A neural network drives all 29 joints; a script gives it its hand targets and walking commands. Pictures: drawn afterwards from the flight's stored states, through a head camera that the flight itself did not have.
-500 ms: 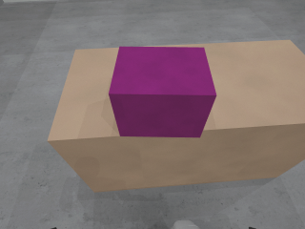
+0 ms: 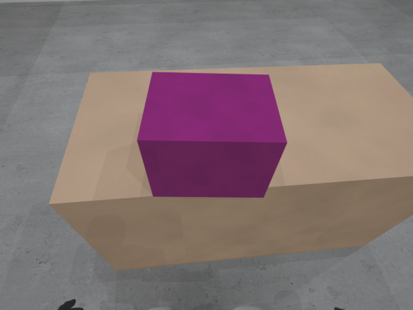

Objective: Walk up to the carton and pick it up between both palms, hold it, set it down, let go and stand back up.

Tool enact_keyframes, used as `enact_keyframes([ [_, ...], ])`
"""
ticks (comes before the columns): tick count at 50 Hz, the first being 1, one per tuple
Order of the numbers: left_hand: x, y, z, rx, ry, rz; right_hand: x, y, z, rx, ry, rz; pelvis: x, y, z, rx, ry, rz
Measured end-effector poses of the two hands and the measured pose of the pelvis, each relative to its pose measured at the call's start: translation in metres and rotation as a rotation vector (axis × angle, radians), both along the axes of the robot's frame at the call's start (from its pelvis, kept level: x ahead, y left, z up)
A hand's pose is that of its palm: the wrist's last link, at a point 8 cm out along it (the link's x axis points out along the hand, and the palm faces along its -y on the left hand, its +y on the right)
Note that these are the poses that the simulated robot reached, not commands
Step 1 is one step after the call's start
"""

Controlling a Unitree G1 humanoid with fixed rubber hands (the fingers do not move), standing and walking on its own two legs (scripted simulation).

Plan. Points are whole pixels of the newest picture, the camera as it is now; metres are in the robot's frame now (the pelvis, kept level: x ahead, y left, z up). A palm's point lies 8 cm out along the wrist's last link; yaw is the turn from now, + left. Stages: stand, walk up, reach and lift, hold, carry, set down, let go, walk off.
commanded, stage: walk up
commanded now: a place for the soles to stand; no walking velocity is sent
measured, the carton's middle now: (209, 136) +0.49 -0.01 +0.01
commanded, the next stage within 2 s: none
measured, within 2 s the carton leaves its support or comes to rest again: neither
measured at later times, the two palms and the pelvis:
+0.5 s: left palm out of the picture +0.10 +0.36 -0.13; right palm out of the picture +0.10 -0.26 -0.09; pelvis +0.04 +0.04 +0.00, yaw -2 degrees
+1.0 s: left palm (65, 283) +0.19 +0.29 -0.11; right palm out of the picture +0.07 -0.27 -0.13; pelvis +0.05 +0.02 +0.00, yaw -2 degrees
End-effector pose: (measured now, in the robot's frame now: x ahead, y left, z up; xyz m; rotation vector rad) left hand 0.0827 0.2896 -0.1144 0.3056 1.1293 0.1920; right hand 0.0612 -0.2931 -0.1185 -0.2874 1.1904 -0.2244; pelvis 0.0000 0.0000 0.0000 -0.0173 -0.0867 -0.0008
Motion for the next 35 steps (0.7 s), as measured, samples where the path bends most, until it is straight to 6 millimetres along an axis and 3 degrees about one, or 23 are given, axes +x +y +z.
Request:
enact_keyframes([
  [6, -0.012, 0.010, 0.003, -0.014, 0.025, 0.025, 0.017, 0.006, 0.001, 0.003, -0.013, 0.047, 0.006, 0.014, 0.001, -0.012, 0.010, 0.027],
  [13, -0.029, 0.051, -0.009, -0.016, 0.084, 0.096, 0.035, 0.028, 0.007, -0.041, -0.018, 0.083, 0.024, 0.041, -0.004, 0.026, -0.015, 0.040],
  [22, 0.003, 0.069, -0.014, -0.004, 0.119, 0.043, 0.036, 0.042, 0.026, -0.067, -0.059, 0.001, 0.042, 0.047, 0.002, 0.041, -0.030, -0.010],
  [28, 0.036, 0.056, -0.020, -0.009, 0.100, -0.009, 0.032, 0.031, 0.019, -0.076, -0.059, -0.042, 0.047, 0.039, -0.005, 0.063, -0.042, -0.052],
  [35, 0.065, 0.019, -0.015, -0.012, 0.051, -0.067, 0.034, 0.017, -0.012, -0.018, -0.031, -0.070, 0.048, 0.027, -0.014, -0.004, -0.045, -0.049],
])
